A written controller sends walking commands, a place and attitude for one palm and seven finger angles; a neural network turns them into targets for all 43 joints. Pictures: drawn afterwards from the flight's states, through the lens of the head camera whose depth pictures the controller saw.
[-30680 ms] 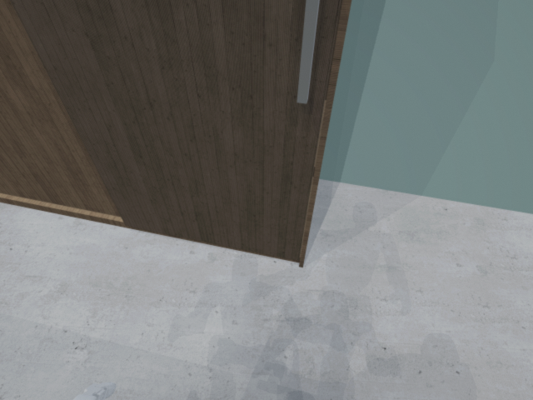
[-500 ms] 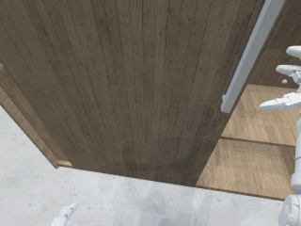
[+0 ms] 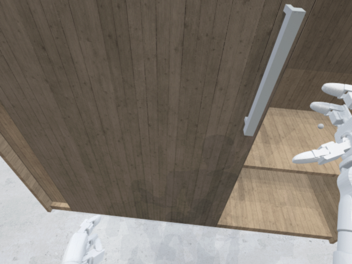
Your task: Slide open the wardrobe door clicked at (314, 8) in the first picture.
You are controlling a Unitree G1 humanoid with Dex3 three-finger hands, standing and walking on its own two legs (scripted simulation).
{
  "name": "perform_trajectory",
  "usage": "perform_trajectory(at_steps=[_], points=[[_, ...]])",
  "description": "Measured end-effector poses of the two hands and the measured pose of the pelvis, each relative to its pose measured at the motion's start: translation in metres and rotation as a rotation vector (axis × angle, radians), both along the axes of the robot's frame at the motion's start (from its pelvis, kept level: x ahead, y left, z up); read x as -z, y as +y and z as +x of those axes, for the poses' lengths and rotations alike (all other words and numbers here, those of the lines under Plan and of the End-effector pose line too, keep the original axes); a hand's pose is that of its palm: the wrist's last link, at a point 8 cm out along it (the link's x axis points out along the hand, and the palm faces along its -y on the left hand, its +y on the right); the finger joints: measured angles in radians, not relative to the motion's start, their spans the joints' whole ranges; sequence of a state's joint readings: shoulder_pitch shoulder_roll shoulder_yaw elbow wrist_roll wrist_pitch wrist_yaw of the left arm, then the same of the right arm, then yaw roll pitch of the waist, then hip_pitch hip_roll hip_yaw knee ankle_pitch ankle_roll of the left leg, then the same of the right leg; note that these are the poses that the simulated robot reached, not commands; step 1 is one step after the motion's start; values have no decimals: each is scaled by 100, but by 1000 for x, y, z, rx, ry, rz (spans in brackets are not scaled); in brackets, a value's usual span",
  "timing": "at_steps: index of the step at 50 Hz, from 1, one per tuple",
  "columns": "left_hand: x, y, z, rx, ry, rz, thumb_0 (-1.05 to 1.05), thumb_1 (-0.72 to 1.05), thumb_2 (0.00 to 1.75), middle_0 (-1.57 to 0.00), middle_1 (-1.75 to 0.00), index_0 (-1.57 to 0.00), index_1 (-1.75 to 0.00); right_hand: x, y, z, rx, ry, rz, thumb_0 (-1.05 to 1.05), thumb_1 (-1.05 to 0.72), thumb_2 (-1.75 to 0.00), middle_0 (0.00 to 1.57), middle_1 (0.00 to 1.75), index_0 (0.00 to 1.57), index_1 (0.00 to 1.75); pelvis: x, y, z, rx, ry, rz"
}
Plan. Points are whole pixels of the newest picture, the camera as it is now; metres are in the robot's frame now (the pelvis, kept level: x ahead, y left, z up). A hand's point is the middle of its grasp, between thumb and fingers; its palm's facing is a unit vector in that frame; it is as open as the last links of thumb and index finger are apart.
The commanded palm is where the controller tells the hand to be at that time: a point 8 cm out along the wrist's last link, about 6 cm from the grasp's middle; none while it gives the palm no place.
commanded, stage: slip the hand off the handle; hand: right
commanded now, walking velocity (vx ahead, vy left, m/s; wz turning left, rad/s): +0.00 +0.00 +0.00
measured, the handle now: (265, 80) +0.47 -0.21 +0.22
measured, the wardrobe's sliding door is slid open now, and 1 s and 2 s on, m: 0.65 0.65 0.65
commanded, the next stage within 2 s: draw the hand back to the body in 0.16 s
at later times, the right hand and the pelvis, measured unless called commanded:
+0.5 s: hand (318, 147) +0.27 -0.24 +0.21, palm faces +0.10 +0.99 -0.05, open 14.7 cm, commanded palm +0.22 -0.29 +0.21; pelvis +0.00 +0.01 +0.00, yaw +0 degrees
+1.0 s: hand (340, 182) +0.21 -0.26 +0.19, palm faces +0.47 +0.85 -0.24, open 13.4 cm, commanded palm +0.16 -0.29 +0.19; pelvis -0.03 +0.01 +0.00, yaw -1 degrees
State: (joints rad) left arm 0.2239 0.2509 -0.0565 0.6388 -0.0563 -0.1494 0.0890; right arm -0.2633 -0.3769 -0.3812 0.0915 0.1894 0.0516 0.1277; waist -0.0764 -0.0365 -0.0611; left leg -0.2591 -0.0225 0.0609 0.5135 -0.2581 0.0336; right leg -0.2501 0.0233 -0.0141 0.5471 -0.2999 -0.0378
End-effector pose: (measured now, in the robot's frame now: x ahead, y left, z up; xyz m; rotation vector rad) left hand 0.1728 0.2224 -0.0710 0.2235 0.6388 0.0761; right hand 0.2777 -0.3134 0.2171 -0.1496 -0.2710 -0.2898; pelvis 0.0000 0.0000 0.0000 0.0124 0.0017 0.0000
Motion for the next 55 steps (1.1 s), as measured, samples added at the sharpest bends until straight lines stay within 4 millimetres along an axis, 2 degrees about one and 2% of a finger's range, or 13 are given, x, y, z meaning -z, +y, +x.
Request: perform_trajectory(at_steps=[4,8,15,20,24,30,36,40,45,49,55], points=[[-7,-6,15,27,-51,-5,2,91,90,-21,-30,-20,-30,1,11,-8,-48,7,0,-1,55,-20,25,115,25,115,0,1,-2,8,-5,-1],[-13,-10,22,36,-81,-18,2,91,90,-21,-30,-20,-30,5,16,-16,-60,11,15,-1,55,-20,25,115,25,115,0,3,-1,2,-9,-4],[-12,-7,19,48,-74,-15,2,91,90,-21,-30,-20,-30,3,10,-36,11,-7,5,-1,55,-20,26,115,26,115,0,8,-1,6,-26,-3],[-7,-3,15,29,-60,-14,2,91,90,-21,-30,-20,-30,8,14,-32,-100,122,86,-1,55,-20,25,115,25,115,-2,9,-2,16,-46,-3],[-12,0,17,12,-98,-31,2,91,90,-21,-30,-20,-30,8,18,-34,-179,206,98,-1,55,-20,25,115,25,115,-2,9,-1,5,-56,-6],[-26,2,20,25,-172,-50,2,91,90,-20,-30,-20,-30,0,18,-63,-168,129,101,-1,55,-20,25,115,25,115,-2,11,-3,-3,-70,-8],[-30,2,21,51,-183,-34,2,91,90,-20,-30,-20,-30,21,15,-88,-104,189,131,-1,55,-20,25,115,25,115,-1,12,-13,11,-87,-5],[-30,-1,18,61,-192,-28,2,91,90,-20,-30,-20,-30,23,21,-98,-101,190,105,-1,52,-22,25,113,25,113,-1,13,-19,17,-96,-5],[-24,-5,7,94,-154,-14,2,91,90,-20,-30,-20,-30,7,15,-107,115,51,-81,-1,41,-27,25,107,25,107,-1,14,-26,26,-86,5],[-10,-5,-8,78,-69,-17,2,91,90,-21,-30,-20,-30,18,14,-112,191,32,-122,-1,29,-32,24,100,24,100,-2,11,-27,17,-80,1],[6,-3,-26,38,33,-12,2,91,90,-21,-30,-20,-30,31,19,-119,199,64,-163,-1,9,-42,24,88,24,89,-5,4,-15,7,-80,-4]])
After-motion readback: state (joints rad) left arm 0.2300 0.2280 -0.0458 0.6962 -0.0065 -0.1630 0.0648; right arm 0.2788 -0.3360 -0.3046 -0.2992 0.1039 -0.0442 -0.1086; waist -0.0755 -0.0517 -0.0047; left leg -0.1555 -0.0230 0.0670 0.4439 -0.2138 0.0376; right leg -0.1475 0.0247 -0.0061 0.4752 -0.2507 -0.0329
